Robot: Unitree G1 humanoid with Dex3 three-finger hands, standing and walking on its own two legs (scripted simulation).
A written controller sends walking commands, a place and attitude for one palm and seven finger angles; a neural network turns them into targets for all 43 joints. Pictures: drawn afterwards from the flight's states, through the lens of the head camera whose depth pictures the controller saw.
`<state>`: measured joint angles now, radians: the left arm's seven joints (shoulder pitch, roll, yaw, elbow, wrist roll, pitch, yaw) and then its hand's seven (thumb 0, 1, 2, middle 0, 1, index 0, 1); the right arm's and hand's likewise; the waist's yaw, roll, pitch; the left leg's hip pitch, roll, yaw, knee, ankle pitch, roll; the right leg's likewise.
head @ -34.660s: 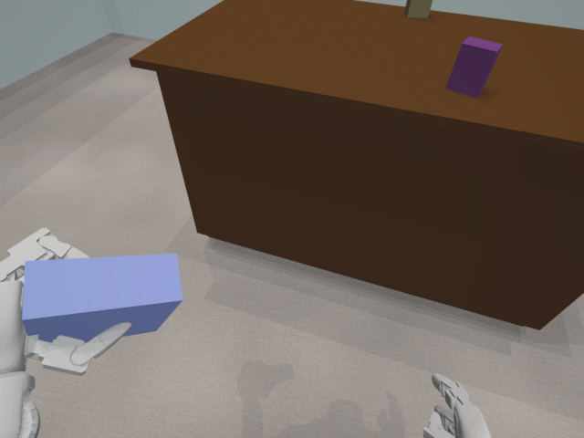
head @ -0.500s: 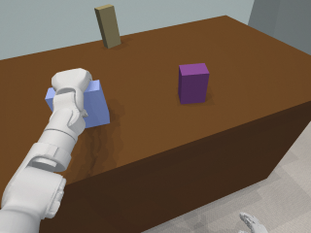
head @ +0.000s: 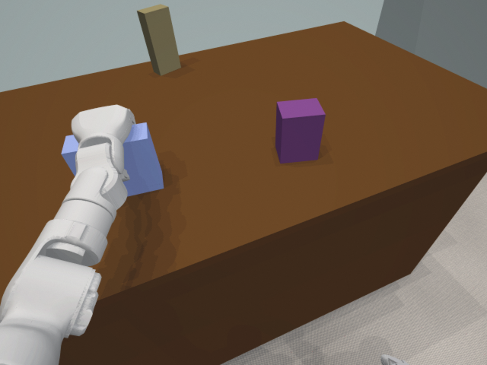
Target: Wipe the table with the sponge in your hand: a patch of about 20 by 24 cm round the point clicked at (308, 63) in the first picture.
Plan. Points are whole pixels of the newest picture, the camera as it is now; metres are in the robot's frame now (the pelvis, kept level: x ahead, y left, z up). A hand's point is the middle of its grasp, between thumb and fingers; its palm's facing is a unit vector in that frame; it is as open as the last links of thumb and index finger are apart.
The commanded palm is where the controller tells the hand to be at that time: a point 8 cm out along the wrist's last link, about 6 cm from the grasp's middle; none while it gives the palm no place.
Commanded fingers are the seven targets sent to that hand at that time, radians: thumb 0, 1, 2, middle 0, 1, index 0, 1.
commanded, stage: wipe back along the third lane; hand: left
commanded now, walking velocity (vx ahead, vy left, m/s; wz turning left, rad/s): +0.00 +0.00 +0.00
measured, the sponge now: (122, 173) +0.42 +0.25 +0.11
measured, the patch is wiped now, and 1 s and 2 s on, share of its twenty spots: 0.95 0.95 0.95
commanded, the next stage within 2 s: slide back across to the middle lane in 1.44 s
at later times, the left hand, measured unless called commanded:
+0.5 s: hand (115, 166) +0.39 +0.23 +0.16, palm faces +0.10 -0.04 -0.99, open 9.2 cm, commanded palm +0.35 +0.21 +0.18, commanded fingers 0.00 0.10 1.30 -1.20 -1.60 -1.20 -1.60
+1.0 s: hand (123, 188) +0.34 +0.20 +0.16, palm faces +0.18 -0.07 -0.98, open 9.1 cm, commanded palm +0.30 +0.19 +0.18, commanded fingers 0.00 0.10 1.30 -1.20 -1.60 -1.20 -1.60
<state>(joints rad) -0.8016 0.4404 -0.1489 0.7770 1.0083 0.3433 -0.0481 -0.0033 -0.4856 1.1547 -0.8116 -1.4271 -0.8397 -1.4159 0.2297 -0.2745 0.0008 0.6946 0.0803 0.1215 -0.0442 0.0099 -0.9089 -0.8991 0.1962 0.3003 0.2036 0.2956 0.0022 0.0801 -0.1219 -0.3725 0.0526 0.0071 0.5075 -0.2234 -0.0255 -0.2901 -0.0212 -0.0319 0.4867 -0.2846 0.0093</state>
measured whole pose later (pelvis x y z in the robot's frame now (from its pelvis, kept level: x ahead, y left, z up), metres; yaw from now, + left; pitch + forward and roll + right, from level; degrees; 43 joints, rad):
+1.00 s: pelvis +0.01 -0.01 -0.01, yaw +1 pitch +0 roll +0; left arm -0.33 0.38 -0.28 -0.01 0.98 0.63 -0.08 0.04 -0.43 1.11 -0.76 -1.46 -0.80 -1.44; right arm 0.02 -0.26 0.06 0.61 0.10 0.17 0.01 0.01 -0.91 -0.90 0.20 0.30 0.20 0.30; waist 0.10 0.11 -0.11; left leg -0.29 0.05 0.00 0.56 -0.28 -0.04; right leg -0.21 -0.03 -0.04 0.57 -0.36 0.00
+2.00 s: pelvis +0.00 -0.03 -0.01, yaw -1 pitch -2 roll +1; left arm -0.08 0.46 -0.11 -0.29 0.84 0.58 -0.06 0.00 -0.43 1.10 -0.77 -1.45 -0.81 -1.43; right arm 0.05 -0.27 0.06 0.57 0.09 0.14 -0.03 0.01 -0.91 -0.90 0.20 0.30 0.20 0.30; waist 0.09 0.12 -0.08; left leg -0.25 0.08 0.01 0.56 -0.27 -0.06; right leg -0.20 0.00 -0.03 0.60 -0.36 -0.03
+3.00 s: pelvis -0.02 -0.01 +0.00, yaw +2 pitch -2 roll +0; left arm -0.39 0.53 -0.09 0.22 0.94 0.36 -0.17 -0.01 -0.47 1.13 -0.82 -1.41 -0.85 -1.38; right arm 0.11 -0.29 0.04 0.66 0.08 0.05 -0.07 0.01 -0.91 -0.90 0.20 0.30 0.20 0.30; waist 0.09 0.11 -0.05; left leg -0.26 0.05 -0.03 0.49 -0.20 -0.04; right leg -0.18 -0.02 -0.06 0.51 -0.29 -0.01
